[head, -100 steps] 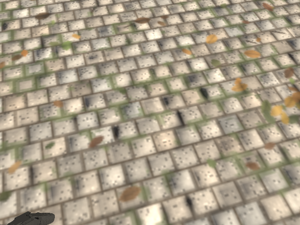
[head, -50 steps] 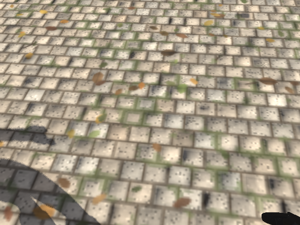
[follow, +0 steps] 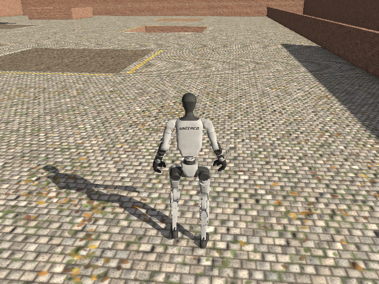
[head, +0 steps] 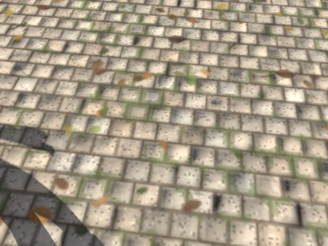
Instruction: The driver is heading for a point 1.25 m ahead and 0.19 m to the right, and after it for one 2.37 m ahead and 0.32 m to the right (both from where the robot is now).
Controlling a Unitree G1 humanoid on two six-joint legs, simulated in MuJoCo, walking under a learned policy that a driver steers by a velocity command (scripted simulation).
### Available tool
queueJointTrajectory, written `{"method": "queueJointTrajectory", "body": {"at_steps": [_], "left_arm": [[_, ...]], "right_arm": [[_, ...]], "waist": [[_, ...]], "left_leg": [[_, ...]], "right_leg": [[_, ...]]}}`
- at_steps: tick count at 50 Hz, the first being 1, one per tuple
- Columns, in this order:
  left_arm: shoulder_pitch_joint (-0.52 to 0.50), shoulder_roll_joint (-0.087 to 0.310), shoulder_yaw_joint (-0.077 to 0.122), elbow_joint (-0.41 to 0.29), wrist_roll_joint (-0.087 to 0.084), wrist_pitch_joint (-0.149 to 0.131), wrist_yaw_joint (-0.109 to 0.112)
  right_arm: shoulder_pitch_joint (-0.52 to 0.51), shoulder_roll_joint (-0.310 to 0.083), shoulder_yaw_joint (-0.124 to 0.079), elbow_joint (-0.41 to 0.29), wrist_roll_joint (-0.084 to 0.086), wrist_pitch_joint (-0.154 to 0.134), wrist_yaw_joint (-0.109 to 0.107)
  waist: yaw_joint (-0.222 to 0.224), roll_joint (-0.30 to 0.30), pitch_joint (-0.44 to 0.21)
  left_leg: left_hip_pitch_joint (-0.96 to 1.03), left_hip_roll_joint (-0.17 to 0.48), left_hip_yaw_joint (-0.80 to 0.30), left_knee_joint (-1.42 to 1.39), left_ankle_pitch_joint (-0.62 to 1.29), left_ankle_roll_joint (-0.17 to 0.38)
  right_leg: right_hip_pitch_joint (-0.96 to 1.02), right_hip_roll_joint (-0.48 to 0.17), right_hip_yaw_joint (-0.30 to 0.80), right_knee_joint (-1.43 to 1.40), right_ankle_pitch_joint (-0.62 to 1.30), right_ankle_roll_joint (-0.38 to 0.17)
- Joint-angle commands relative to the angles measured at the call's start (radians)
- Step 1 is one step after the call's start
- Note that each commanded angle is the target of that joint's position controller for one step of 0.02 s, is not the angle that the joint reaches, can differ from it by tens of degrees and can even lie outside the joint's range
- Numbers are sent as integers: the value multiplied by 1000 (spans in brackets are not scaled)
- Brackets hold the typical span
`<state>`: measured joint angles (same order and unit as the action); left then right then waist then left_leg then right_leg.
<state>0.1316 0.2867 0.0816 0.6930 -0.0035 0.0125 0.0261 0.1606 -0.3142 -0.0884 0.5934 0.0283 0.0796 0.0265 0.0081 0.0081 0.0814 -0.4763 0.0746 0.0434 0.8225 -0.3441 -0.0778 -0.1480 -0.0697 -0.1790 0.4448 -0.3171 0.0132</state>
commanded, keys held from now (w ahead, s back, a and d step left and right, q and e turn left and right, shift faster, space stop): w+q+shift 0.04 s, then w+e+shift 0.82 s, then w+q+shift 0.14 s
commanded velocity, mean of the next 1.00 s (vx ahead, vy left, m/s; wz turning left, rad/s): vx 0.76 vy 0.00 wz -0.41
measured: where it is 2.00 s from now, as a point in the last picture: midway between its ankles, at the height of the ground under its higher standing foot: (226, 69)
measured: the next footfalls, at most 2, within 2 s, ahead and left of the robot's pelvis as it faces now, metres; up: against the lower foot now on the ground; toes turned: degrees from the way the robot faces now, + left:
left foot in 0.08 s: +0.05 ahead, +0.14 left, +0.00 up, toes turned +10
right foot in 0.62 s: +0.44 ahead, -0.01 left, +0.00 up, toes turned -16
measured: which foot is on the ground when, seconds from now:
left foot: up 0.00-0.06, down 0.08-0.62, up 0.64-1.00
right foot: down 0.00-0.08, up 0.10-0.60, down 0.62-1.00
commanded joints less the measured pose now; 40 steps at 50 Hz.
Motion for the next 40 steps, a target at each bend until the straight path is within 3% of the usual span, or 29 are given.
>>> {"method": "queueJointTrajectory", "body": {"at_steps": [1,3,4,5,6,7,8,9,10,11,12,13,14,16,21,23,24,27,28,29,30,31,32,33,34,35,37,38,40], "left_arm": [[-2,211,66,-53,-26,-29,-19],[23,203,64,-33,-47,-41,-26],[33,145,41,-21,-33,-46,-32],[-30,48,-1,-62,6,-53,-42],[-105,71,2,-118,-18,-81,-42],[-160,150,20,-127,-56,-98,-51],[-124,156,22,-111,-61,-106,-58],[-67,152,21,-76,-44,-108,-58],[-31,153,25,-52,-33,-104,-60],[0,150,27,-29,-37,-94,-63],[44,91,6,20,76,-45,-87],[60,74,5,24,64,-22,-98],[59,80,6,29,40,-12,-102],[32,91,7,31,18,-7,-105],[-76,67,-13,10,34,-15,-121],[-122,53,-26,-14,34,-15,-129],[-130,44,-34,-27,31,-14,-129],[-56,58,-40,-33,15,-7,-108],[53,83,-30,-11,13,-6,-101],[226,124,-10,34,8,-8,-93],[422,184,22,91,13,-19,-79],[452,228,46,112,11,-20,-56],[331,302,61,89,26,-3,-54],[323,290,64,70,14,-7,-56],[335,257,58,87,15,-14,-46],[314,201,44,100,22,-23,-41],[234,162,21,85,23,-51,-24],[226,155,15,80,15,-65,-25],[234,175,16,76,5,-87,-30]], "right_arm": [[-26,-88,-27,-99,6,6,10],[50,-88,-33,-74,12,2,9],[195,-122,-52,-14,18,-10,-2],[359,-221,-77,23,12,-35,-21],[342,-250,-65,-9,-5,-84,-17],[313,-186,-43,-3,-11,-118,-14],[272,-151,-26,7,-18,-138,-16],[210,-115,-11,2,-20,-146,-19],[162,-100,-2,3,-24,-151,-22],[144,-93,2,0,-34,-159,-26],[184,-117,7,33,-85,-153,-26],[195,-121,3,49,-83,-154,-21],[197,-111,6,62,-77,-157,-18],[207,-86,14,79,-70,-162,-16],[284,-58,24,157,-66,-177,-33],[308,-51,30,193,-64,-177,-41],[307,-52,33,208,-65,-175,-45],[289,-112,30,228,-68,-160,-69],[268,-148,21,227,-76,-146,-79],[225,-183,10,215,-86,-130,-82],[181,-205,4,195,-84,-124,-73],[145,-128,23,188,-79,-134,-47],[109,0,56,79,-63,-165,-27],[7,-60,58,28,-70,-194,-26],[4,-74,62,16,-66,-213,-20],[29,-81,64,30,-67,-218,-22],[64,-71,74,46,-103,-180,-18],[67,-66,77,45,-112,-158,-15],[-39,-54,89,-4,-111,-137,-4]], "waist": [[14,-155,-133],[-31,-113,-143],[-90,-22,-171],[-165,276,-180],[-173,286,-201],[-183,184,-124],[-138,182,-70],[-92,122,-52],[-60,118,-26],[-46,122,-12],[-46,45,-22],[-33,62,9],[-28,72,24],[-31,76,49],[-59,42,109],[-65,45,124],[-56,53,117],[16,116,-2],[79,140,-66],[163,153,-151],[253,117,-225],[241,-37,-198],[104,-254,-165],[143,-77,-176],[104,-2,-124],[42,83,-43],[-36,86,10],[-50,72,22],[-35,45,64]], "left_leg": [[71,-22,60,-106,-3,50],[274,-63,76,-230,-23,113],[512,-93,54,-275,-60,163],[732,137,-340,-441,-250,281],[722,334,-803,-648,-537,452],[670,346,-741,-683,-572,429],[620,321,-639,-667,-507,383],[565,282,-523,-648,-387,334],[499,241,-407,-661,-286,293],[462,208,-315,-685,-216,255],[377,163,-176,-716,-85,181],[346,136,-93,-726,-19,149],[338,122,-35,-737,9,127],[353,115,26,-760,53,109],[519,149,124,-796,194,120],[596,150,175,-774,381,107],[622,147,209,-741,571,97],[688,164,263,-520,1455,75],[699,187,259,-367,1600,79],[654,208,243,-151,1641,97],[487,198,211,147,1467,124],[213,57,204,496,647,128],[-282,-165,69,821,-104,68],[-402,-114,-136,831,-35,83],[-389,-58,-160,742,16,92],[-336,-16,-146,627,40,90],[-241,33,-137,513,25,54],[-217,48,-121,458,11,36],[-181,59,-59,289,63,8]], "right_leg": [[82,-275,105,-54,460,-169],[-53,-253,90,-14,6,-135],[-224,-200,44,132,-124,-112],[-546,-70,-55,556,-273,-22],[-799,49,137,784,-305,-4],[-858,-19,215,844,-223,-35],[-862,-48,222,832,-123,-61],[-816,-77,228,797,-28,-65],[-762,-89,242,752,52,-57],[-724,-84,252,747,123,-48],[-614,2,242,765,172,-28],[-606,12,240,759,211,-22],[-615,18,240,743,247,-19],[-649,30,229,685,308,-18],[-759,17,144,525,345,-64],[-761,15,83,449,309,-97],[-726,27,44,406,278,-118],[-466,146,-74,323,171,-195],[-355,175,-71,319,107,-221],[-184,198,-45,327,15,-250],[77,213,43,251,-68,-288],[252,108,244,146,-161,-329],[418,-109,850,-39,-307,-496],[423,-158,1009,-164,-272,-501],[337,-168,956,-221,-244,-461],[200,-138,861,-244,-157,-416],[17,-31,681,-251,-42,-374],[-51,2,632,-263,-13,-368],[-181,56,558,-308,84,-357]]}}
Over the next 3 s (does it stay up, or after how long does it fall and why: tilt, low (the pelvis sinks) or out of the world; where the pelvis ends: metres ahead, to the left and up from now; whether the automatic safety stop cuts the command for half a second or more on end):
stays up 1.30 -0.37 0.01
